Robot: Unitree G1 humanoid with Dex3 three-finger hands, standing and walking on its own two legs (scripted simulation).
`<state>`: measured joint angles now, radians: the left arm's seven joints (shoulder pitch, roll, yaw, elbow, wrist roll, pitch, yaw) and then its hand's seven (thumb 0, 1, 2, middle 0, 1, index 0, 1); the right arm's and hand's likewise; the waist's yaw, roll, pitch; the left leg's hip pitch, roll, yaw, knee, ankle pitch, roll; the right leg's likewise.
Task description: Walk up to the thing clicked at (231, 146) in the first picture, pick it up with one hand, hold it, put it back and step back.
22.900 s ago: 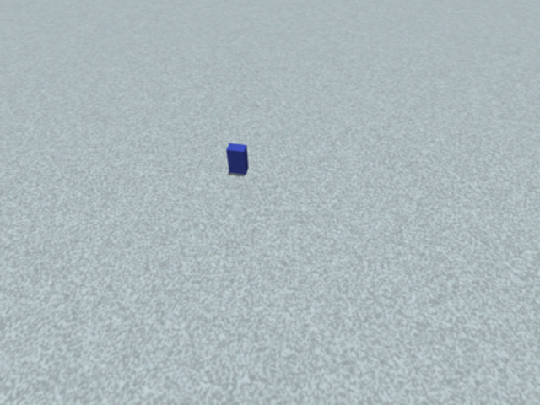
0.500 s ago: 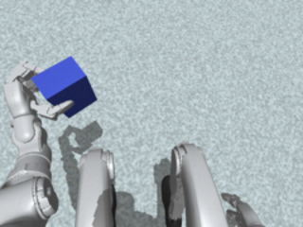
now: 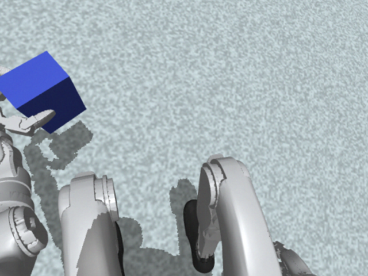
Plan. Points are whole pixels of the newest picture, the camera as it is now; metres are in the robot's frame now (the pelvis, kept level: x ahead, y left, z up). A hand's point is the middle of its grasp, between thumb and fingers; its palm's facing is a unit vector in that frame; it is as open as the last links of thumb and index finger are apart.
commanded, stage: crouch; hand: left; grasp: from the side
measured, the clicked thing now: (48, 98) +0.48 +0.24 -0.09
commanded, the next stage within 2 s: lower in 0.34 s
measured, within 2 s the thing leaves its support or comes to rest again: neither
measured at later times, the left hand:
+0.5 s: hand (27, 104) +0.48 +0.28 -0.12, palm faces +0.32 -0.95 -0.04, open 9.9 cm
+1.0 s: hand (38, 112) +0.49 +0.28 -0.18, palm faces +0.35 -0.94 -0.05, open 9.9 cm
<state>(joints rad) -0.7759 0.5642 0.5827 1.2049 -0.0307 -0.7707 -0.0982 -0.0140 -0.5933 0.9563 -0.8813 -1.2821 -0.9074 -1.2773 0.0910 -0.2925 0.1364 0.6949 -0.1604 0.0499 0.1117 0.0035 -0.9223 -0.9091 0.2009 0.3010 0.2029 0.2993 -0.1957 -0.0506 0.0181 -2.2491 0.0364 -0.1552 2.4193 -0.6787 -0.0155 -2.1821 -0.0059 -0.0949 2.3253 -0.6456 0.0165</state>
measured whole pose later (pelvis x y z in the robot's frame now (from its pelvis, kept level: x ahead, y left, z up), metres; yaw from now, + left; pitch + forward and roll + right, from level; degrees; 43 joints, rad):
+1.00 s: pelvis +0.00 +0.01 -0.04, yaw -6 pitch +19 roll -14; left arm -0.77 0.83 0.61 1.39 -0.03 -0.92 -0.02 -0.01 -0.61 0.97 -0.88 -1.30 -0.91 -1.30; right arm -0.06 -0.36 0.39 0.59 -0.29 0.08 0.13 0.00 -0.92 -0.90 0.20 0.30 0.20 0.30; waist -0.27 -0.20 0.25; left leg -2.26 0.03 -0.30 2.61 -0.71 -0.01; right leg -2.14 0.03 -0.20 2.41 -0.63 0.05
